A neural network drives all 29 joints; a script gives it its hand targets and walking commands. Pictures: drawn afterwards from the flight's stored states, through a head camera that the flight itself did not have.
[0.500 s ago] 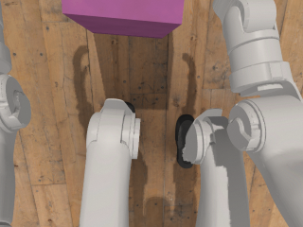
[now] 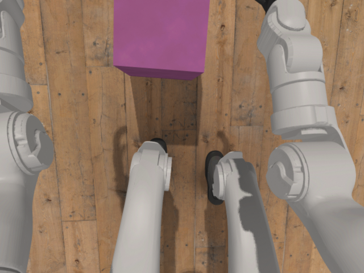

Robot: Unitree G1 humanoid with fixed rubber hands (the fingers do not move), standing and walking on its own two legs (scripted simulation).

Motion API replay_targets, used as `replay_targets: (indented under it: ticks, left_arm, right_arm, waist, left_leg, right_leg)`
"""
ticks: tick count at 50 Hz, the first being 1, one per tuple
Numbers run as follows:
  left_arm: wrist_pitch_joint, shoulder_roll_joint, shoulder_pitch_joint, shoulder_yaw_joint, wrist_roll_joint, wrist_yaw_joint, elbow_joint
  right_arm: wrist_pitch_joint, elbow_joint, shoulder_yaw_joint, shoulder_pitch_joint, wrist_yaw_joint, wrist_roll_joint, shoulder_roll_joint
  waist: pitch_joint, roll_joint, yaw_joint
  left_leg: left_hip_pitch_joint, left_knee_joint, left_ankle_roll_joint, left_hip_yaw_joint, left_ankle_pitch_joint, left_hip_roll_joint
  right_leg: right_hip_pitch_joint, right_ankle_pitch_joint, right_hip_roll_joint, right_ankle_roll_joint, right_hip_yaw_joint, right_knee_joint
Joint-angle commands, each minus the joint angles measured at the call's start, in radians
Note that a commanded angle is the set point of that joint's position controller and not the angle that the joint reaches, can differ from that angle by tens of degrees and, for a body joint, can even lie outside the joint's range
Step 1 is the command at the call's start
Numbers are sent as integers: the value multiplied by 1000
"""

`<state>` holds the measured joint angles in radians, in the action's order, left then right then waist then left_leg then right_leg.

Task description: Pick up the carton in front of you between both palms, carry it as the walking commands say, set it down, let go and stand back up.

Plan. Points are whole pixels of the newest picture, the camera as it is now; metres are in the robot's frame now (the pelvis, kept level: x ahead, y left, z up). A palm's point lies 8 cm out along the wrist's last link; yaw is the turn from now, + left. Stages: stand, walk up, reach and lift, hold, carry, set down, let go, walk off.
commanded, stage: set down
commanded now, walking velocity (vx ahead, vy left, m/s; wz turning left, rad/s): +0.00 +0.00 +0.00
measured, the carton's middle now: (162, 37) +0.56 +0.13 -0.41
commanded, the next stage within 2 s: let go in 0.30 s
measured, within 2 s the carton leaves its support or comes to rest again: neither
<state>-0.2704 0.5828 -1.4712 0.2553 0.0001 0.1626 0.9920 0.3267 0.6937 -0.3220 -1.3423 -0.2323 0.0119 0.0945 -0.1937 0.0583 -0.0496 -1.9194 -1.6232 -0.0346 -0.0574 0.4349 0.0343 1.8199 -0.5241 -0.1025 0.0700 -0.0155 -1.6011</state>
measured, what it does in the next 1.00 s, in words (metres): rises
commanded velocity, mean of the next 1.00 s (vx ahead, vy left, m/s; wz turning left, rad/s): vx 0.00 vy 0.00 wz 0.00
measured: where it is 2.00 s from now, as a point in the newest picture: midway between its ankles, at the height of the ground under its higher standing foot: (185, 180)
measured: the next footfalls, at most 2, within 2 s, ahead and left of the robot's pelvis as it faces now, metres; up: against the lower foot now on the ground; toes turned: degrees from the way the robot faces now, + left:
none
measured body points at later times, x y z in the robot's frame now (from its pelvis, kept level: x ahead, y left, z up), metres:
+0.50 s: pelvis +0.03 +0.01 +0.13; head +0.35 +0.08 +0.44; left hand +0.52 +0.34 +0.01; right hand +0.55 -0.07 +0.01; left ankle +0.11 +0.10 -0.50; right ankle +0.09 -0.14 -0.50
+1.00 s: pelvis +0.09 -0.01 +0.21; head +0.25 +0.02 +0.63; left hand +0.35 +0.27 +0.11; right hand +0.39 -0.18 +0.11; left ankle +0.11 +0.10 -0.50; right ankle +0.09 -0.14 -0.50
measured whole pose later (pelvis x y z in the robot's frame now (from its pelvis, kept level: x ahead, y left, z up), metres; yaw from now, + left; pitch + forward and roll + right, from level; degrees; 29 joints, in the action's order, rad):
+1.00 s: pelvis +0.09 -0.01 +0.21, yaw +5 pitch +21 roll +0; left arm -0.01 0.26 -0.22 0.18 -0.02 0.11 0.63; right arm 0.05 0.53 -0.10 -0.16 -0.02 -0.05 0.12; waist 0.01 0.02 -0.01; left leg -0.80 -0.66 -0.02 -0.05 0.23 0.05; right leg 0.74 -0.31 -0.04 0.02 -0.08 -0.67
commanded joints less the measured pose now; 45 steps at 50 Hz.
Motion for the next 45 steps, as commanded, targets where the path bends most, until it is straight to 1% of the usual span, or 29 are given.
replay_targets:
  ticks: [1, 6, 12, 15, 19, 23, 26, 28, 31, 35, 40, 45]
  left_arm:
    - [18, 152, -274, 22, -3, 9, -126]
    - [32, 123, -227, 47, -32, 21, -104]
    - [57, 96, -180, 88, -78, 32, -95]
    - [69, 70, -153, 106, -104, 36, -75]
    - [75, 45, -78, 132, -155, 34, -78]
    - [76, 10, 80, 128, -184, 15, -147]
    - [94, -23, 243, 105, -153, -5, -239]
    - [115, -46, 339, 85, -124, -17, -300]
    - [148, -82, 465, 52, -80, -26, -363]
    - [190, -118, 645, 21, -47, -31, -385]
    - [232, -163, 880, -8, -31, -40, -381]
    - [267, -194, 1081, -29, -27, -50, -416]
  right_arm:
    - [-15, -143, -1, -223, 3, -12, 75]
    - [-23, -139, -23, -163, 18, -43, 47]
    - [-37, -149, -47, -97, 37, -81, 17]
    - [-45, -138, -64, -63, 48, -105, 1]
    - [-52, -150, -64, 13, 62, -145, -9]
    - [-62, -186, -18, 179, 78, -174, -1]
    - [-89, -227, 38, 336, 89, -173, 11]
    - [-115, -254, 73, 418, 96, -163, 22]
    - [-151, -278, 113, 523, 106, -141, 32]
    - [-195, -260, 141, 686, 126, -114, 38]
    - [-243, -227, 166, 895, 159, -92, 48]
    - [-281, -241, 191, 1054, 194, -73, 68]
  waist:
    - [1267, -171, -37]
    - [1213, -164, -28]
    - [1172, -153, -25]
    - [1128, -146, -22]
    - [1149, -140, -31]
    - [1224, -149, -37]
    - [1252, -158, -32]
    - [1232, -160, -28]
    - [1168, -156, -15]
    - [1072, -147, 0]
    - [949, -126, 15]
    - [800, -100, 21]
  left_leg:
    - [1121, 203, 47, 44, -544, 14]
    - [1164, 312, 48, 39, -565, 13]
    - [1235, 440, 45, 36, -599, 10]
    - [1253, 494, 41, 32, -597, 7]
    - [1345, 562, 39, 28, -633, 4]
    - [1536, 613, 40, 14, -764, -6]
    - [1672, 645, 45, -6, -874, -18]
    - [1727, 672, 47, -18, -907, -25]
    - [1741, 719, 48, -29, -886, -31]
    - [1710, 782, 46, -31, -820, -32]
    - [1659, 864, 42, -25, -707, -30]
    - [1625, 948, 35, -5, -565, -20]
  right_leg:
    - [-253, 161, -62, 17, 132, 195]
    - [-307, 191, -53, 24, 119, 311]
    - [-403, 242, -39, 31, 104, 450]
    - [-424, 251, -31, 34, 97, 506]
    - [-482, 268, -26, 35, 97, 578]
    - [-524, 303, -21, 26, 98, 646]
    - [-541, 339, -13, 11, 93, 695]
    - [-552, 350, -7, 3, 85, 732]
    - [-604, 358, 4, -4, 70, 781]
    - [-699, 370, 17, -10, 49, 838]
    - [-857, 377, 35, -16, 27, 902]
    - [-1060, 371, 52, -25, 0, 967]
